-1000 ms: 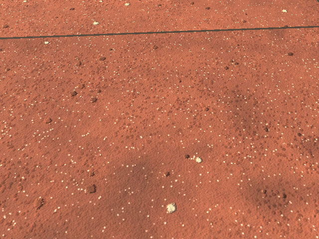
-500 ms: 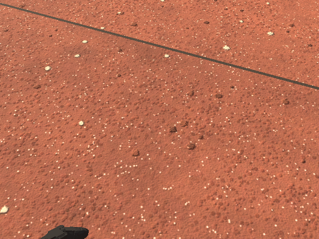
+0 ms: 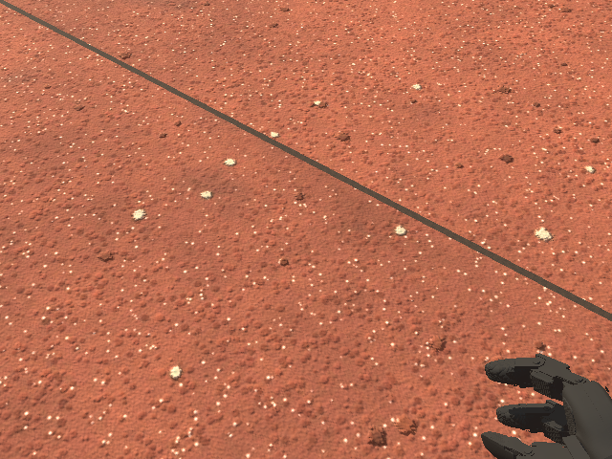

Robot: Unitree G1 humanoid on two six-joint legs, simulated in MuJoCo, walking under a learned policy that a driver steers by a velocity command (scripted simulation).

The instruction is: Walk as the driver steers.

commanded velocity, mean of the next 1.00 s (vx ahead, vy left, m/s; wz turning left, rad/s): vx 0.22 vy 0.00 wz -0.90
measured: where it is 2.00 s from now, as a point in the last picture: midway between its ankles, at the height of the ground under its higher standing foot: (362, 444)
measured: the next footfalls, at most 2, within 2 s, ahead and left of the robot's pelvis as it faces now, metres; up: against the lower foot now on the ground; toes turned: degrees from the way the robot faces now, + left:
left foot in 0.10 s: +0.28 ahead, +0.14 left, +0.00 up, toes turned -7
right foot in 0.48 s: +0.45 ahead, -0.14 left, +0.00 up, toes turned -29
